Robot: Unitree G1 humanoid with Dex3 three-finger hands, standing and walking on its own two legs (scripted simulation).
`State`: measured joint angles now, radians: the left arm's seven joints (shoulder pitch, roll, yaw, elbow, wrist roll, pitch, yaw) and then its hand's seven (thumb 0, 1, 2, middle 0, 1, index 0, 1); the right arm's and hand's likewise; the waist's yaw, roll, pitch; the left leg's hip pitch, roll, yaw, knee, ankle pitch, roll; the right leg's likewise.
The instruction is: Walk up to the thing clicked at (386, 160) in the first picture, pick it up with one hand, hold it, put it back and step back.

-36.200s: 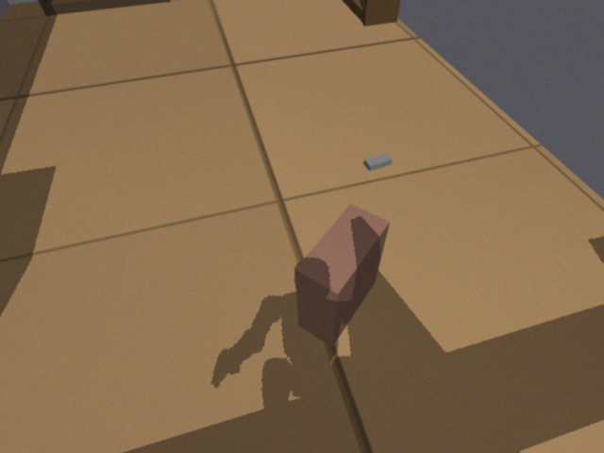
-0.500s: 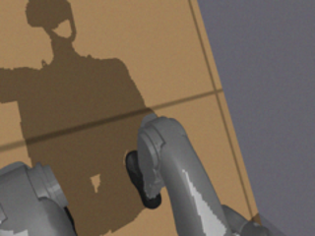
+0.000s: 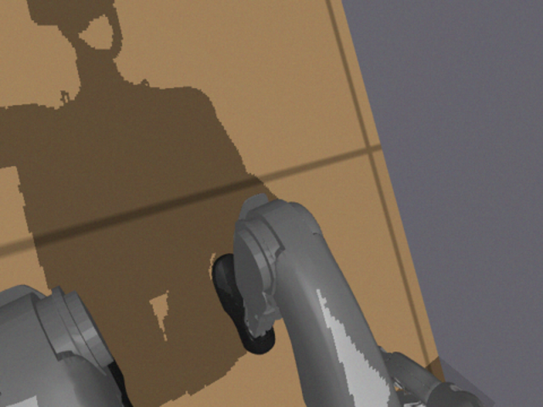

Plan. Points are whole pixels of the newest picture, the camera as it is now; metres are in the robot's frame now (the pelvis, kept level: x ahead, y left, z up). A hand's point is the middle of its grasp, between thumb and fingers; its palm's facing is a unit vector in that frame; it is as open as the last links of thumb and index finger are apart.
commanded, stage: close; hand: left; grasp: from above
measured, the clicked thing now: out of the picture +0.45 +0.30 -0.29
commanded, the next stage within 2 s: settle in 0.58 s
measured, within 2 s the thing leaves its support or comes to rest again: leaves its support in 0.94 s
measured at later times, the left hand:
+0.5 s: hand out of the picture +0.43 +0.29 -0.26, palm faces -0.41 -0.09 -0.91, open 8.9 cm
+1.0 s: hand out of the picture +0.44 +0.32 -0.25, palm faces -0.42 -0.14 -0.90, open 8.3 cm
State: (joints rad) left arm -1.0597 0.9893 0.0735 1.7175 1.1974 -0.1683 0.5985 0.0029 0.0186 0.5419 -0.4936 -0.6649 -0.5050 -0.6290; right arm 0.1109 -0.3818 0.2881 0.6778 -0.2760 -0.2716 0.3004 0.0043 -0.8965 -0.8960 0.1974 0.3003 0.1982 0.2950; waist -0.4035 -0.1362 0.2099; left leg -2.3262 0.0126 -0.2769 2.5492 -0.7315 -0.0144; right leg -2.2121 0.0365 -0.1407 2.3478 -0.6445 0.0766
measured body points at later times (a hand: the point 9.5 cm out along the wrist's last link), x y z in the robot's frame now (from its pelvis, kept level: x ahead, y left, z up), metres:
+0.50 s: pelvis -0.01 +0.00 +0.00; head +0.27 +0.13 +0.33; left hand +0.45 +0.30 -0.21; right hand +0.06 -0.26 -0.04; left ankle +0.06 +0.13 -0.27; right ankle +0.12 -0.13 -0.27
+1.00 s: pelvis +0.00 +0.00 +0.00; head +0.27 +0.12 +0.33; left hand +0.46 +0.32 -0.20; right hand +0.04 -0.25 -0.06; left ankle +0.06 +0.13 -0.27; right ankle +0.12 -0.13 -0.27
